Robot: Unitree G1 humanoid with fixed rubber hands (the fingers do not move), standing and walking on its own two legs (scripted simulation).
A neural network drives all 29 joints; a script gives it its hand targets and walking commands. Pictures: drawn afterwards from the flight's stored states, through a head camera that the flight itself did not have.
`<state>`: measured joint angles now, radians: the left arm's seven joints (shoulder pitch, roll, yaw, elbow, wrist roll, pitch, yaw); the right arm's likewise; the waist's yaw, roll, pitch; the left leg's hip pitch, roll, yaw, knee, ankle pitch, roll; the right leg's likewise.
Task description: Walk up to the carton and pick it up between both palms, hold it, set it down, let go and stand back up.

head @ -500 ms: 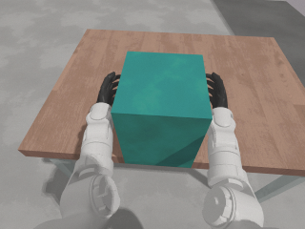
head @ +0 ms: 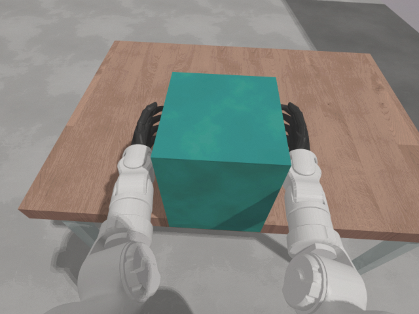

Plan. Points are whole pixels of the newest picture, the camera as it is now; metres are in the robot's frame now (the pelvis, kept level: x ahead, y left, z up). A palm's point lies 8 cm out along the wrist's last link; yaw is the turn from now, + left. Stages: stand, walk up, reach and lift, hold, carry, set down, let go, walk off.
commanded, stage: set down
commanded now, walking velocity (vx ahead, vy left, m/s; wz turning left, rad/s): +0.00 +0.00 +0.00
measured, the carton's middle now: (219, 157) +0.41 -0.03 +0.05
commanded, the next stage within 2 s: none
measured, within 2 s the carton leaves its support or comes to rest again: neither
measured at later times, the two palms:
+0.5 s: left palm (123, 117) +0.45 +0.15 +0.14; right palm (305, 128) +0.42 -0.19 +0.13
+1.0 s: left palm (111, 70) +0.45 +0.15 +0.24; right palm (345, 91) +0.41 -0.22 +0.22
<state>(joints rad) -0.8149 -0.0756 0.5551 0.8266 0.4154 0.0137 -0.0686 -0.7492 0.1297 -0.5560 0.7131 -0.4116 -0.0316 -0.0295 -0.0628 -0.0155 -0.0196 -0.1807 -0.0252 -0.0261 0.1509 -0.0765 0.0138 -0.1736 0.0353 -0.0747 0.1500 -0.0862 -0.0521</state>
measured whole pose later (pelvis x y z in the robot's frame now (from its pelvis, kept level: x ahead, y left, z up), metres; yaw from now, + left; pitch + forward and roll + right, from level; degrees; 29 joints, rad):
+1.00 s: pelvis -0.04 +0.00 -0.02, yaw -2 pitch +15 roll -1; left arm -1.34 0.38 -0.10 1.28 -0.39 0.23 0.12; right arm -1.29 -0.30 -0.02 1.20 0.29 0.31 -0.15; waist -0.07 0.03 -0.23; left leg -0.55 0.00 -0.01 0.42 -0.13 0.01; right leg -0.52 0.05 -0.06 0.35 -0.10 -0.06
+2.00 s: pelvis -0.04 +0.01 +0.00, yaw -3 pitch +1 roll +0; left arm -0.67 0.26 0.07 0.48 -0.15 0.49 0.06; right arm -0.68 -0.28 -0.05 0.60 0.31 0.39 -0.14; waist -0.04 -0.03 -0.07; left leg -0.21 -0.01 0.02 0.31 -0.12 0.03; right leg -0.20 0.04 -0.02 0.26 -0.08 -0.04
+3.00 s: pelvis -0.02 +0.01 +0.00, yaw -4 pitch -1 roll -1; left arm 0.16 0.24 -0.07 0.06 -0.20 0.16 0.07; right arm 0.21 -0.17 -0.01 0.07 0.22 0.10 -0.08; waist 0.04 -0.01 0.00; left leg -0.13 0.00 0.04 0.31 -0.17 0.02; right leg -0.12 0.06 0.01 0.24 -0.12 -0.04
